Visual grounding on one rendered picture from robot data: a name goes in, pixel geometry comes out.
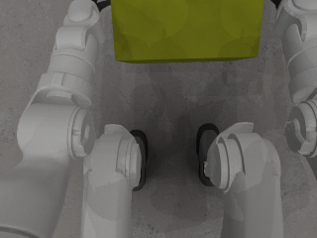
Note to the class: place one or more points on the robot right thigh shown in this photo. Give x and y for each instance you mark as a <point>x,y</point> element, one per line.
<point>241,167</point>

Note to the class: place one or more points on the robot right hand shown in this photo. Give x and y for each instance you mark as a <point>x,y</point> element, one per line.
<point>276,2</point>

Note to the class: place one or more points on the robot left forearm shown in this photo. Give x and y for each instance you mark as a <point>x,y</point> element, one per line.
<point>69,78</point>

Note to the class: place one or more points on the right robot upper arm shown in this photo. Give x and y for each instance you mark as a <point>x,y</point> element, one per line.
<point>301,131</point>

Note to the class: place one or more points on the robot right forearm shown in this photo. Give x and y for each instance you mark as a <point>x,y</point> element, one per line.
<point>296,25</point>

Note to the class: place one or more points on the robot left hand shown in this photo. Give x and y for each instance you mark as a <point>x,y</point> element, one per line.
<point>101,5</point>

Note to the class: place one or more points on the carton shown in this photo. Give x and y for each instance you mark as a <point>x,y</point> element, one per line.
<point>163,31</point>

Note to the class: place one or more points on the robot left foot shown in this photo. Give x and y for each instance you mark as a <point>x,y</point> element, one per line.
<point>142,140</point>

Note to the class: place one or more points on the left robot upper arm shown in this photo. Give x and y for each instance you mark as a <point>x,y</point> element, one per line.
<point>52,138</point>

